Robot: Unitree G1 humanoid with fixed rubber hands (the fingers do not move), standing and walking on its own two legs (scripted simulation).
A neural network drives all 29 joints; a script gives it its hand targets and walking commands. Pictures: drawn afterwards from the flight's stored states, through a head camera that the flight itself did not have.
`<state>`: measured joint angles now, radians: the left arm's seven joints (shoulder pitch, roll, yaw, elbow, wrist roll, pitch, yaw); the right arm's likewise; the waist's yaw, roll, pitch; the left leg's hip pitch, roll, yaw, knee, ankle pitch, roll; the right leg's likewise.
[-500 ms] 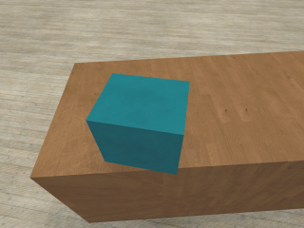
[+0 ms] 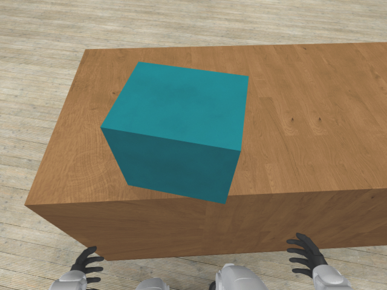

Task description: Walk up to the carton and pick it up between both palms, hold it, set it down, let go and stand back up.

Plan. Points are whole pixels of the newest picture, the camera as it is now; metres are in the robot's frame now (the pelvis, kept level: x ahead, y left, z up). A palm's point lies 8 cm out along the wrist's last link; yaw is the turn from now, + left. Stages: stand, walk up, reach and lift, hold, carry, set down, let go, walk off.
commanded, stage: reach and lift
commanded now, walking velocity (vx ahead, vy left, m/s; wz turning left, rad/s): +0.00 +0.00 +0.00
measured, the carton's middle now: (183, 135) +0.42 +0.03 +0.05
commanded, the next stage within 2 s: none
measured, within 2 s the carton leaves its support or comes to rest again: neither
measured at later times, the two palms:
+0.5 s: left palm (64, 260) +0.19 +0.27 -0.04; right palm (304, 256) +0.18 -0.21 -0.05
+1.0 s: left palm (55, 245) +0.21 +0.29 -0.02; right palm (293, 241) +0.20 -0.18 -0.01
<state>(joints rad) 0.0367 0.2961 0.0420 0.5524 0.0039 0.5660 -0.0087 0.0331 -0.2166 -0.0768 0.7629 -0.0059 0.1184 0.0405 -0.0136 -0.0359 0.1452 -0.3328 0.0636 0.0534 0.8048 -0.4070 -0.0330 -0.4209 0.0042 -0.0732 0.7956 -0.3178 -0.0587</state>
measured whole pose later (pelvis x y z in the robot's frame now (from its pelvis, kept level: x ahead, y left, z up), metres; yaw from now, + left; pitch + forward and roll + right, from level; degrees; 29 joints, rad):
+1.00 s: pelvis +0.06 +0.04 +0.04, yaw -1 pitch -7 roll -2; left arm 0.28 0.28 0.02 0.43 -0.10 0.00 -0.05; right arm 0.33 -0.12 -0.03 0.51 0.10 -0.21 -0.05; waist 0.02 -0.01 0.09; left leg 0.04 0.05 0.10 0.39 -0.31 0.01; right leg -0.02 0.02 -0.03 0.31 -0.16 0.00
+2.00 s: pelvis +0.05 +0.04 +0.04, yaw +1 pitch -8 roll -1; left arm 0.25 0.38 -0.03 0.10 -0.32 0.03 -0.08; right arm 0.36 -0.08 -0.02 -0.03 0.19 0.08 -0.18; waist 0.04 0.00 0.07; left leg 0.03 0.02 0.06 0.41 -0.29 0.01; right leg -0.04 -0.01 -0.06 0.37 -0.19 0.00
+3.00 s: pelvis +0.04 +0.04 +0.04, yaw -1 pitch -1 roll -1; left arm -0.45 0.43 0.16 0.26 -0.27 0.53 -0.08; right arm -0.30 -0.27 -0.08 0.15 0.37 0.40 -0.18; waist -0.04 -0.03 0.02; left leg -0.10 0.03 0.09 0.39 -0.26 0.02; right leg -0.15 0.00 -0.04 0.30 -0.12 0.00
